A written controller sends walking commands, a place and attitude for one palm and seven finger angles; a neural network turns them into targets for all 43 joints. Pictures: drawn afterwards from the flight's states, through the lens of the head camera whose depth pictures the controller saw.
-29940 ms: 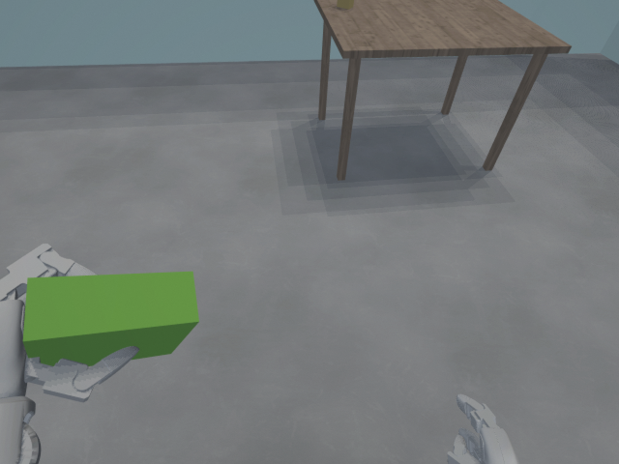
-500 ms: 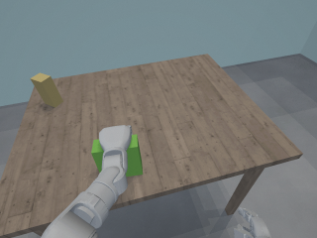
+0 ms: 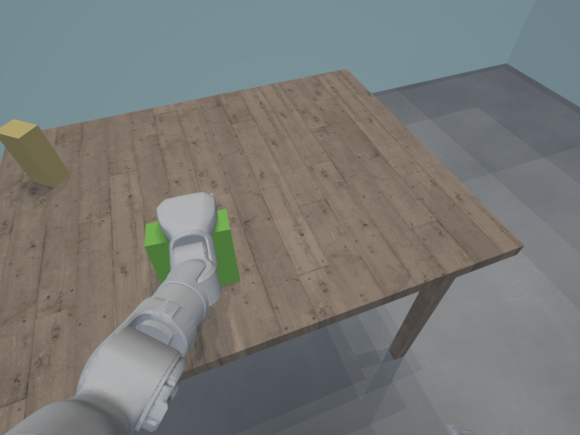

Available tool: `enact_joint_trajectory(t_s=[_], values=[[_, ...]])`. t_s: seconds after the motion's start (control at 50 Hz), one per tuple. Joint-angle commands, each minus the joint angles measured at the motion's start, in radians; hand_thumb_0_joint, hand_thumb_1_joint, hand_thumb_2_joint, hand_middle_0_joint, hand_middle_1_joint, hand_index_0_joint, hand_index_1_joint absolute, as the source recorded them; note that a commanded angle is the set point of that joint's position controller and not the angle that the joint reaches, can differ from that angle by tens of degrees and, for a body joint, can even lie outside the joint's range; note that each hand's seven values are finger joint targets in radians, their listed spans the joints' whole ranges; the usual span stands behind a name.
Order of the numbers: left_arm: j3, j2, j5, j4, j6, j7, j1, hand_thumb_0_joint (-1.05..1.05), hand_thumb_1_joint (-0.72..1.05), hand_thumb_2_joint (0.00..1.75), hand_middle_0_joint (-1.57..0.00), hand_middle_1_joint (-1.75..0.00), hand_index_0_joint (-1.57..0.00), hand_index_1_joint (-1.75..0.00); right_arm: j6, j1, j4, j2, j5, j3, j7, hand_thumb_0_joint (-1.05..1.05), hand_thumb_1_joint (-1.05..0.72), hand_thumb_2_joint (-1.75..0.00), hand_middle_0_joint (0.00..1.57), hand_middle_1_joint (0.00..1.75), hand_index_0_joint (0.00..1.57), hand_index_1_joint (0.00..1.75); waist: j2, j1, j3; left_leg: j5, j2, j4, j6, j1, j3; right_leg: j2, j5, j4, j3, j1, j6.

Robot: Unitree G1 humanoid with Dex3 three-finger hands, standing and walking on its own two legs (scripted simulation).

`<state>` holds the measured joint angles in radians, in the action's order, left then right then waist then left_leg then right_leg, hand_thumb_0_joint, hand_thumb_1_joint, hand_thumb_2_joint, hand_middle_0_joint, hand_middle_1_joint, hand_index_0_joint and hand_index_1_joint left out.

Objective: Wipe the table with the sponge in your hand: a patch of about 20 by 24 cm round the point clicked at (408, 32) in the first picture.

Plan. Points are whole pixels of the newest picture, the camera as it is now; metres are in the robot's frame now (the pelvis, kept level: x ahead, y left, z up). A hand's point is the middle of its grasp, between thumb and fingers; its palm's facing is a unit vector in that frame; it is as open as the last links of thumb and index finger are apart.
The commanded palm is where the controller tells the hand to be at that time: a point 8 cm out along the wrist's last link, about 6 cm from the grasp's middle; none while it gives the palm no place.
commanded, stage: wipe forward along the third lane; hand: left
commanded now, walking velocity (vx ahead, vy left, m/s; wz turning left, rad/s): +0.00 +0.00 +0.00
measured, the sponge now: (198, 263) +0.40 +0.17 -0.03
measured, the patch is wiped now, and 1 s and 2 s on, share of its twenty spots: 0.95 1.00 1.00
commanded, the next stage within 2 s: wipe back along the third lane in 0.92 s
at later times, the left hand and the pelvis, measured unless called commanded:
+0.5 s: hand (191, 214) +0.46 +0.19 +0.02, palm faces -0.09 +0.01 -1.00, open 9.6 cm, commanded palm +0.45 +0.18 +0.06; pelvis +0.00 +0.01 -0.01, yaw -1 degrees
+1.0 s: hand (185, 193) +0.51 +0.21 +0.02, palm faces -0.12 +0.00 -0.99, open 9.6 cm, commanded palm +0.50 +0.20 +0.06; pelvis +0.02 +0.02 -0.01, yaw -2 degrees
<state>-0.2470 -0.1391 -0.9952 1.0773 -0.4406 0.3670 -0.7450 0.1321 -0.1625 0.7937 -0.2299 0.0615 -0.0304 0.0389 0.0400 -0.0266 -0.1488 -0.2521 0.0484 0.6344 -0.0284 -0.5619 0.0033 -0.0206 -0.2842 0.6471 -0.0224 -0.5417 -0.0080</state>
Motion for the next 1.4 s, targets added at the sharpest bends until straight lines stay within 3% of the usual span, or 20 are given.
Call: enact_joint_trajectory(t_s=[0.0,0.14,0.18,0.24,0.3,0.46,0.52,0.62,0.64,0.68,0.72,0.8,0.96,1.02,1.08,1.18,1.24,1.3,1.34,1.38], values=[[0.011,-0.124,-0.027,-0.032,-0.007,0.03,-0.316,0.0,0.1,1.3,-1.2,-1.6,-1.2,-1.6,-0.047,0.075,-0.124,-0.121,-0.003,-0.03,0.004,0.0,-0.9,-0.9,0.2,0.3,0.2,0.3,-0.146,-0.019,-0.194,-0.005,-0.041,-0.058,0.053,0.116,-0.049,-0.005,0.07,-0.134,0.036,0.045,-0.02],[0.043,-0.161,-0.029,0.013,-0.011,0.041,-0.42,0.0,0.1,1.3,-1.2,-1.6,-1.2,-1.6,-0.059,0.05,-0.111,-0.128,-0.007,-0.032,0.002,0.0,-0.9,-0.9,0.2,0.3,0.2,0.3,-0.13,-0.04,-0.217,-0.012,-0.035,-0.05,0.053,0.106,-0.041,-0.011,0.056,-0.115,0.045,0.007,-0.022],[0.017,-0.136,-0.031,0.015,-0.012,0.045,-0.436,0.0,0.1,1.3,-1.2,-1.6,-1.2,-1.6,-0.061,0.036,-0.109,-0.125,-0.009,-0.034,0.001,0.0,-0.9,-0.9,0.2,0.3,0.2,0.3,-0.11,-0.051,-0.238,-0.004,-0.033,-0.038,0.055,0.115,-0.047,-0.011,0.068,-0.109,0.044,-0.002,-0.02],[0.066,-0.191,-0.026,0.043,-0.017,0.045,-0.442,0.0,0.1,1.3,-1.2,-1.6,-1.2,-1.6,-0.061,0.029,-0.105,-0.133,-0.01,-0.034,0.0,0.0,-0.9,-0.9,0.2,0.3,0.2,0.3,-0.137,-0.048,-0.258,0.017,-0.033,-0.03,0.056,0.094,-0.041,-0.011,0.101,-0.103,0.042,0.021,-0.018],[0.05,-0.2,-0.035,0.067,-0.027,0.042,-0.473,0.0,0.1,1.3,-1.2,-1.6,-1.2,-1.6,-0.063,0.015,-0.102,-0.138,-0.009,-0.029,0.001,0.0,-0.9,-0.9,0.2,0.3,0.2,0.3,-0.13,-0.065,-0.228,-0.002,-0.032,-0.028,0.056,0.081,-0.043,-0.01,0.078,-0.104,0.043,-0.01,-0.014],[0.086,-0.286,-0.04,0.087,-0.024,0.022,-0.563,0.0,0.1,1.3,-1.2,-1.6,-1.2,-1.6,-0.073,-0.037,-0.099,-0.149,-0.011,-0.028,0.005,0.0,-0.9,-0.9,0.2,0.3,0.2,0.3,-0.095,-0.083,-0.291,0.023,-0.029,-0.008,0.061,0.071,-0.04,-0.014,0.107,-0.084,0.041,-0.004,-0.011],[0.065,-0.26,-0.044,0.105,-0.025,0.009,-0.56,0.0,0.1,1.3,-1.2,-1.6,-1.2,-1.6,-0.074,-0.057,-0.096,-0.15,-0.011,-0.031,-0.001,0.0,-0.9,-0.9,0.2,0.3,0.2,0.3,-0.093,-0.093,-0.296,0.043,-0.027,0.004,0.061,0.072,-0.044,-0.017,0.136,-0.081,0.041,-0.014,-0.011],[0.076,-0.285,-0.052,0.106,-0.008,-0.005,-0.59,0.0,0.1,1.3,-1.2,-1.6,-1.2,-1.6,-0.075,-0.095,-0.089,-0.158,-0.016,-0.036,-0.007,0.0,-0.9,-0.9,0.2,0.3,0.2,0.3,-0.084,-0.108,-0.317,0.084,-0.023,0.021,0.062,0.064,-0.044,-0.02,0.202,-0.065,0.041,-0.011,-0.011],[0.115,-0.317,-0.05,0.113,-0.004,-0.005,-0.584,0.0,0.1,1.3,-1.2,-1.6,-1.2,-1.6,-0.075,-0.1,-0.084,-0.159,-0.017,-0.041,-0.008,0.0,-0.9,-0.9,0.2,0.3,0.2,0.3,-0.086,-0.097,-0.335,0.108,-0.023,0.026,0.061,0.061,-0.039,-0.022,0.225,-0.059,0.042,0.004,-0.014],[0.069,-0.273,-0.052,0.111,-0.004,-0.009,-0.593,0.0,0.1,1.3,-1.2,-1.6,-1.2,-1.6,-0.075,-0.113,-0.086,-0.157,-0.018,-0.041,-0.013,0.0,-0.9,-0.9,0.2,0.3,0.2,0.3,-0.063,-0.11,-0.322,0.105,-0.023,0.028,0.061,0.068,-0.042,-0.025,0.214,-0.06,0.047,-0.022,-0.014],[0.078,-0.294,-0.059,0.121,-0.003,-0.012,-0.622,0.0,0.1,1.3,-1.2,-1.6,-1.2,-1.6,-0.075,-0.122,-0.076,-0.163,-0.019,-0.042,-0.014,0.0,-0.9,-0.9,0.2,0.3,0.2,0.3,-0.065,-0.122,-0.307,0.099,-0.018,0.03,0.061,0.065,-0.039,-0.026,0.202,-0.06,0.047,-0.043,-0.014],[0.091,-0.297,-0.061,0.136,0.006,-0.011,-0.596,0.0,0.1,1.3,-1.2,-1.6,-1.2,-1.6,-0.074,-0.147,-0.073,-0.164,-0.024,-0.048,-0.023,0.0,-0.9,-0.9,0.2,0.3,0.2,0.3,-0.07,-0.116,-0.339,0.145,-0.018,0.046,0.061,0.064,-0.038,-0.03,0.259,-0.044,0.051,-0.03,-0.018],[0.137,-0.404,-0.082,0.158,0.006,-0.012,-0.678,0.0,0.1,1.3,-1.2,-1.6,-1.2,-1.6,-0.072,-0.176,-0.067,-0.18,-0.027,-0.046,-0.023,0.0,-0.9,-0.9,0.2,0.3,0.2,0.3,-0.058,-0.135,-0.338,0.131,-0.02,0.057,0.065,0.027,-0.033,-0.029,0.246,-0.036,0.046,-0.042,-0.015],[0.089,-0.337,-0.088,0.171,-0.003,-0.02,-0.661,0.0,0.1,1.3,-1.2,-1.6,-1.2,-1.6,-0.072,-0.178,-0.074,-0.172,-0.027,-0.047,-0.031,0.0,-0.9,-0.9,0.2,0.3,0.2,0.3,-0.023,-0.137,-0.33,0.131,-0.016,0.058,0.06,0.049,-0.03,-0.035,0.213,-0.034,0.056,-0.081,-0.019],[0.085,-0.283,-0.063,0.13,0.015,-0.028,-0.603,0.0,0.1,1.3,-1.2,-1.6,-1.2,-1.6,-0.069,-0.181,-0.086,-0.16,-0.031,-0.056,-0.039,0.0,-0.9,-0.9,0.2,0.3,0.2,0.3,0.003,-0.111,-0.415,0.197,-0.012,0.071,0.058,0.102,-0.031,-0.039,0.268,-0.02,0.061,-0.051,-0.024],[0.061,-0.21,-0.025,0.117,0.012,-0.023,-0.506,0.0,0.1,1.3,-1.2,-1.6,-1.2,-1.6,-0.053,-0.153,-0.086,-0.155,-0.026,-0.056,-0.046,0.0,-0.9,-0.9,0.2,0.3,0.2,0.3,-0.063,-0.094,-0.368,0.192,-0.011,0.051,0.055,0.096,-0.032,-0.04,0.276,-0.037,0.07,-0.026,-0.021],[0.064,-0.188,-0.008,0.098,-0.003,-0.016,-0.465,0.0,0.1,1.3,-1.2,-1.6,-1.2,-1.6,-0.043,-0.122,-0.083,-0.151,-0.023,-0.056,-0.051,0.0,-0.9,-0.9,0.2,0.3,0.2,0.3,-0.041,-0.072,-0.358,0.207,-0.012,0.034,0.053,0.116,-0.036,-0.036,0.29,-0.045,0.07,0.001,-0.026],[0.009,-0.113,-0.002,0.076,-0.016,-0.018,-0.405,0.0,0.1,1.3,-1.2,-1.6,-1.2,-1.6,-0.031,-0.098,-0.091,-0.14,-0.02,-0.053,-0.057,0.0,-0.9,-0.9,0.2,0.3,0.2,0.3,-0.045,-0.061,-0.335,0.218,-0.015,0.021,0.051,0.141,-0.04,-0.037,0.296,-0.058,0.079,0.012,-0.029],[0.027,-0.126,0.002,0.063,-0.019,-0.017,-0.417,0.0,0.1,1.3,-1.2,-1.6,-1.2,-1.6,-0.023,-0.075,-0.087,-0.143,-0.019,-0.052,-0.055,0.0,-0.9,-0.9,0.2,0.3,0.2,0.3,-0.06,-0.058,-0.317,0.22,-0.011,0.007,0.05,0.148,-0.033,-0.034,0.293,-0.059,0.079,0.021,-0.032],[-0.013,-0.071,0.001,0.049,-0.022,-0.017,-0.365,0.0,0.1,1.3,-1.2,-1.6,-1.2,-1.6,-0.017,-0.062,-0.097,-0.133,-0.019,-0.053,-0.058,0.0,-0.9,-0.9,0.2,0.3,0.2,0.3,-0.047,-0.047,-0.3,0.229,-0.016,0.003,0.05,0.168,-0.039,-0.034,0.294,-0.068,0.084,0.021,-0.035]])
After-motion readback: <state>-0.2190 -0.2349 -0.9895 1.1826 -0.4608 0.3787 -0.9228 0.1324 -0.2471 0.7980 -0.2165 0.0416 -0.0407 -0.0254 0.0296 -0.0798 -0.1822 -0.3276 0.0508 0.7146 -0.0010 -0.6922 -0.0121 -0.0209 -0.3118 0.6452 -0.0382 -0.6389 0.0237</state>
